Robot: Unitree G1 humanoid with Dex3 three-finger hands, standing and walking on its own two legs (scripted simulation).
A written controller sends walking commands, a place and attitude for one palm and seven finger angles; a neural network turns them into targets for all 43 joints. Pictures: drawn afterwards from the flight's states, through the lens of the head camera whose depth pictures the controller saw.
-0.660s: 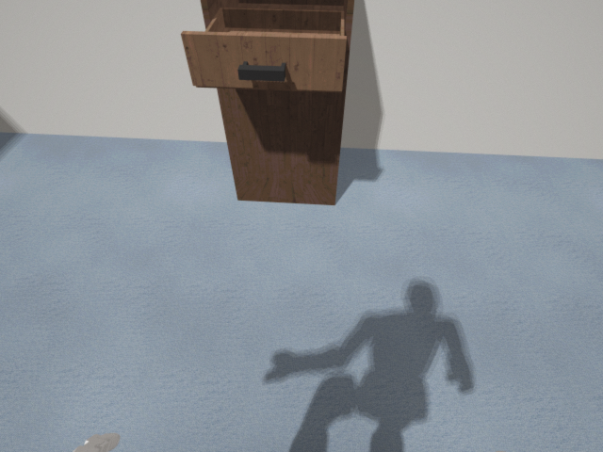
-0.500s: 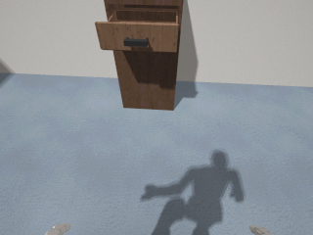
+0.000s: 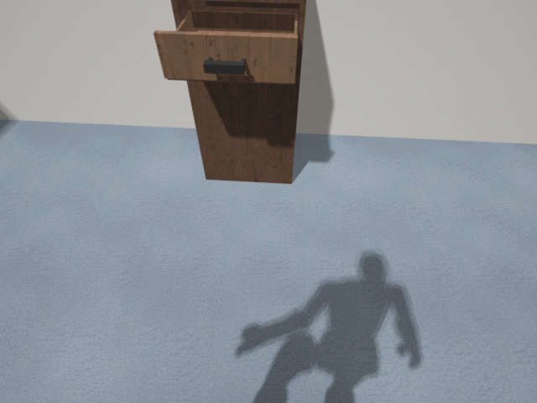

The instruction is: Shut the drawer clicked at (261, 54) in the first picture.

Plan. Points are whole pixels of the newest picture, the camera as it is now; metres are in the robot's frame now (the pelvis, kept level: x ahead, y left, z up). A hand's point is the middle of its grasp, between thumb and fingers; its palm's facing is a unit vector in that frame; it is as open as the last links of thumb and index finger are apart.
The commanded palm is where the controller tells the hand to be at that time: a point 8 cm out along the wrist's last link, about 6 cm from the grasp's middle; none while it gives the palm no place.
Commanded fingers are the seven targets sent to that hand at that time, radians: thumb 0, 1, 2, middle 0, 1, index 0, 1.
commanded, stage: stand and wait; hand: left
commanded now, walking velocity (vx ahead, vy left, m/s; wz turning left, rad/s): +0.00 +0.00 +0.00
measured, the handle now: (225, 64) +1.00 +0.19 +0.03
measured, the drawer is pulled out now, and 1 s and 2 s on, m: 0.28 0.28 0.28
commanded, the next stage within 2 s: look at it before walking up in 0.16 s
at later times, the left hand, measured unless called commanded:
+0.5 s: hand out of the picture +0.08 +0.24 -0.15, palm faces -0.04 -0.94 -0.34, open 7.4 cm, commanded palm none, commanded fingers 0.00 0.90 0.90 -0.20 -0.30 -0.20 -0.30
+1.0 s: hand out of the picture +0.06 +0.24 -0.16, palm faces -0.02 -0.95 -0.32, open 7.4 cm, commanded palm none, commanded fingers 0.00 0.90 0.90 -0.20 -0.30 -0.20 -0.30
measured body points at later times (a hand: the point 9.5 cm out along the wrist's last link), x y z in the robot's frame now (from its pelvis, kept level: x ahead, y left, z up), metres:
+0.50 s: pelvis -0.01 +0.00 +0.00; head +0.00 +0.00 +0.45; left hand +0.08 +0.29 -0.13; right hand +0.07 -0.29 -0.14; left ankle -0.01 +0.13 -0.74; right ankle -0.01 -0.11 -0.74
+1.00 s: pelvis +0.00 +0.01 +0.00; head +0.00 +0.01 +0.45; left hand +0.06 +0.29 -0.14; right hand +0.07 -0.28 -0.14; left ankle -0.01 +0.13 -0.74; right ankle -0.01 -0.11 -0.74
